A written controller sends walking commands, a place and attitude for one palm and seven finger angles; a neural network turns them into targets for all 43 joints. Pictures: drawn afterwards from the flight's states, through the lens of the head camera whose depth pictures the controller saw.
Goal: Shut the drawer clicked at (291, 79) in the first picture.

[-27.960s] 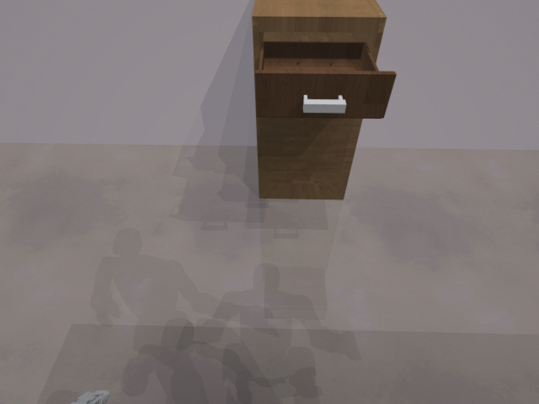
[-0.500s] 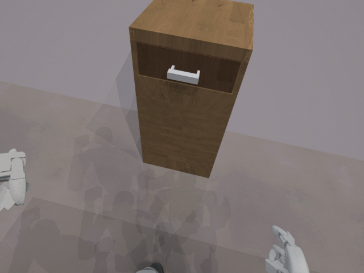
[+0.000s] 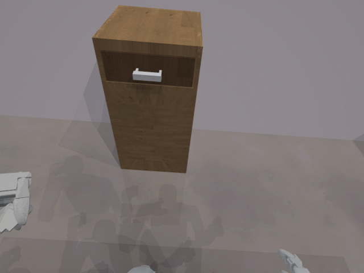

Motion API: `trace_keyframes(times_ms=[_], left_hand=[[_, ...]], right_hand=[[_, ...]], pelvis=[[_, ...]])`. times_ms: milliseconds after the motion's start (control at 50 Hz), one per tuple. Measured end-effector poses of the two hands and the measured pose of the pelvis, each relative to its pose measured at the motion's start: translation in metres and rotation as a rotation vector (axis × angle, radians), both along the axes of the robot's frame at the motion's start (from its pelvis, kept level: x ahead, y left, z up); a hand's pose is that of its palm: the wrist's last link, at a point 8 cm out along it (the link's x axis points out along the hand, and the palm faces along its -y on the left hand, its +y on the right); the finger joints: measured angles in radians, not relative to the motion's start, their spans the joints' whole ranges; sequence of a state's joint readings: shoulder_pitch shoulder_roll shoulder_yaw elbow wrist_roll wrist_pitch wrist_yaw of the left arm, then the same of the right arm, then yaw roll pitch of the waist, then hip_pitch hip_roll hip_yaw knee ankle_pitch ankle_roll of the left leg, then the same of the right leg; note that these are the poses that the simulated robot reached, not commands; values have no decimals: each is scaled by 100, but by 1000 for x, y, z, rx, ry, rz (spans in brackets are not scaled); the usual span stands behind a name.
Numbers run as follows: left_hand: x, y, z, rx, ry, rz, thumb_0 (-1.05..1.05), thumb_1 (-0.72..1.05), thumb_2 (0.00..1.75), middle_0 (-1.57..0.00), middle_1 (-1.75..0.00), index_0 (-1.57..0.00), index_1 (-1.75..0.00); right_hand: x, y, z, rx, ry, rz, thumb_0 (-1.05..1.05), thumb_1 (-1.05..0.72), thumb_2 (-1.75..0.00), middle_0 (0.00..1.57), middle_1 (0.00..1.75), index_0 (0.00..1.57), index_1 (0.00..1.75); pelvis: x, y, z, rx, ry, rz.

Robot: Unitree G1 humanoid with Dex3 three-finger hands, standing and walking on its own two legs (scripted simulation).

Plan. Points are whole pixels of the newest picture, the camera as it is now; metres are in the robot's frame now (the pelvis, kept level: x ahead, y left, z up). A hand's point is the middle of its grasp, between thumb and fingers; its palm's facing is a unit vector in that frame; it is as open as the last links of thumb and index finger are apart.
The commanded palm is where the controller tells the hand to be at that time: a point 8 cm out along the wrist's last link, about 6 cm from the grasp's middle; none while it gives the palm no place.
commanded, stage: stop stepping back and stand still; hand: left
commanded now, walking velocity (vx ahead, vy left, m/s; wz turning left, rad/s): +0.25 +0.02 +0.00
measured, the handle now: (148, 73) +0.88 +0.18 -0.01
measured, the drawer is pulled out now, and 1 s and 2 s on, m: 0.00 0.00 0.00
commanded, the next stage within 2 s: let the arm hang, fingers relaxed in 1.16 s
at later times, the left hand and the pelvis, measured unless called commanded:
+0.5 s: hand (11, 224) +0.15 +0.24 +0.18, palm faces +0.41 -0.74 -0.53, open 3.2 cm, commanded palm +0.10 +0.28 +0.18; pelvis -0.03 +0.00 +0.00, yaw +1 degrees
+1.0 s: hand (25, 202) +0.19 +0.26 +0.16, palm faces +0.37 -0.79 -0.49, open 3.2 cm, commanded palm +0.13 +0.30 +0.18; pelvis +0.00 +0.01 +0.00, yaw +1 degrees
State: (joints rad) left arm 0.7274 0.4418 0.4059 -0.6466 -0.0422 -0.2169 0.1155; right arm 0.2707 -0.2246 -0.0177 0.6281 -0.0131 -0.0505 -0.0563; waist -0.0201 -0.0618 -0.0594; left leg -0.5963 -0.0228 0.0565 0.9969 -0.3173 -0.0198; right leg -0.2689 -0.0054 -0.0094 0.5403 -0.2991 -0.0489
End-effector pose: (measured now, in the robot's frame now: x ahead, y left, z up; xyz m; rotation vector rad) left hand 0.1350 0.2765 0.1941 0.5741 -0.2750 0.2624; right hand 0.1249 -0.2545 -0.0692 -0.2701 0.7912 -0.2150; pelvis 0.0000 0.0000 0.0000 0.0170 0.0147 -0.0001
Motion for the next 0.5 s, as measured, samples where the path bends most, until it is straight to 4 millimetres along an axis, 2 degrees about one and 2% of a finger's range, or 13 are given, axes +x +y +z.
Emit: trace_keyframes(times_ms=[40, 80, 160, 240, 300, 360, 420, 500], left_hand=[[-10, 8, 1, -17, -17, 36, 1, 88, 90, -141, -160, -141, -160], [-11, 18, -3, -43, -45, 76, 1, 88, 90, -141, -160, -141, -160], [3, 31, -19, -99, -116, 101, 1, 88, 90, -141, -160, -141, -160], [16, 15, -17, -110, -95, 36, 1, 89, 90, -141, -160, -141, -160], [7, -7, -2, -36, -72, -47, 1, 89, 90, -141, -160, -140, -160], [-9, -22, 7, 82, -50, -78, 1, 89, 90, -140, -160, -140, -160], [-20, -20, 8, 107, -22, -32, 1, 88, 90, -141, -160, -140, -160], [-28, 3, 3, 49, 0, 114, 1, 88, 90, -141, -160, -141, -160]], right_hand=[[-15, -3, 1, -21, 36, -22, 1, -90, -90, 20, 30, 20, 30], [-25, -4, 1, -47, 40, -35, 1, -90, -90, 20, 30, 20, 30], [-32, 3, -11, -79, 0, -35, 1, -90, -90, 20, 30, 20, 30], [-37, 27, -10, 17, -35, -20, 1, -90, -90, 20, 29, 20, 29], [-38, 40, -10, 97, -62, -1, 1, -90, -90, 20, 30, 20, 30], [-34, 43, -22, 146, -66, 16, 1, -90, -90, 20, 30, 20, 30], [-29, 37, -36, 145, -7, 38, 1, -90, -90, 21, 30, 20, 30], [-25, 24, -35, 113, 43, 45, 1, -90, -90, 21, 30, 20, 30]], pelvis=[[-1, 4, 4, 4, 15, -24], [-3, 9, 4, -5, 20, -37], [-17, 20, -12, -26, -2, -4], [-29, 13, -6, -6, -35, -1], [-31, 5, -4, -12, -32, -8], [-30, -3, -12, -7, -21, -19], [-33, -6, -13, -11, -30, -6], [-28, -5, -4, 5, -26, 9]])
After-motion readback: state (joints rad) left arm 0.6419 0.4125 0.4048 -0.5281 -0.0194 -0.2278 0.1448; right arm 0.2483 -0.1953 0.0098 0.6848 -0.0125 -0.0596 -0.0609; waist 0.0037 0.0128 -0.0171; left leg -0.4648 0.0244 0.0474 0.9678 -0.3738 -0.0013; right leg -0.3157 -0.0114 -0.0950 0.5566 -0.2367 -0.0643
